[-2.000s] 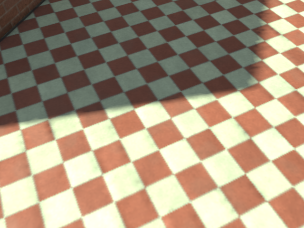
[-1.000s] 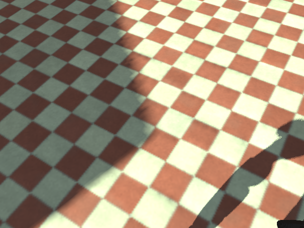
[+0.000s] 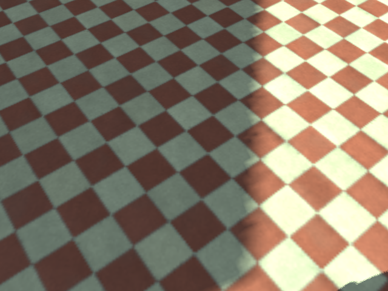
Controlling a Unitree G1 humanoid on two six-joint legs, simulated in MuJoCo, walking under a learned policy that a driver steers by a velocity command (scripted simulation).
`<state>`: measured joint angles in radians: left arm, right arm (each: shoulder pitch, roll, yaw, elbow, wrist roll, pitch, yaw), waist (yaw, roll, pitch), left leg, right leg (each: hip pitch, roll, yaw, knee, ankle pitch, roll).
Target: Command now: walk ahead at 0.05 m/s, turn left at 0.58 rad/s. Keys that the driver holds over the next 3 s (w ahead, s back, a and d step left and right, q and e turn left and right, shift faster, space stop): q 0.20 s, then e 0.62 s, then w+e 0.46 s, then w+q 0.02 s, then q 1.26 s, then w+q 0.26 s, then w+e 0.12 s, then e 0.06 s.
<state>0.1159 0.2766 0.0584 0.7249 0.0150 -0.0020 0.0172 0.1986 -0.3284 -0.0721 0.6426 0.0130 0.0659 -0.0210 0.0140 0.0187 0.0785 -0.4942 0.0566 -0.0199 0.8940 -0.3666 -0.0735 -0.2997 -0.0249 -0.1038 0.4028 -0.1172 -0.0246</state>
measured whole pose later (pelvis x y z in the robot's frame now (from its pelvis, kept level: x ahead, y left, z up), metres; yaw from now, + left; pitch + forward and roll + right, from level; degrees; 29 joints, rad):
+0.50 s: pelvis +0.02 +0.04 -0.01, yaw +6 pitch +0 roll +1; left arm 0.19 0.29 0.05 0.80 -0.01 0.03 0.00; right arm 0.12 -0.22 -0.01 0.68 -0.01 0.01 -0.01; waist 0.04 -0.03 0.02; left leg -0.25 -0.05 0.02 0.53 -0.28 0.05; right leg -0.25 -0.05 0.01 0.57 -0.26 0.04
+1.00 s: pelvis +0.02 +0.06 +0.01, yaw -11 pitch +1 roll -1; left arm 0.18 0.34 0.10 0.75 -0.03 0.03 0.01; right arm 0.28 -0.26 -0.06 0.69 -0.01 -0.04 -0.04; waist -0.03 -0.03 0.01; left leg -0.15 0.00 0.10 0.35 -0.22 0.05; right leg -0.54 -0.03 0.07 1.08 -0.29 0.07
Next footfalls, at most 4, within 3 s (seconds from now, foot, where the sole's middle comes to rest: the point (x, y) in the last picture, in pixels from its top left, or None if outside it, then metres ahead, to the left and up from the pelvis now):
0.10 left None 0.06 0.15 -0.78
0.50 right None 0.07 -0.10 -0.78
1.34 right None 0.17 -0.18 -0.78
1.86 left None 0.37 -0.05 -0.78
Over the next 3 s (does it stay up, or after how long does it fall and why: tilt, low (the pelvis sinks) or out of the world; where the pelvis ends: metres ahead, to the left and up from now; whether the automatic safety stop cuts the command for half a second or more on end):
stays up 0.37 -0.10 0.01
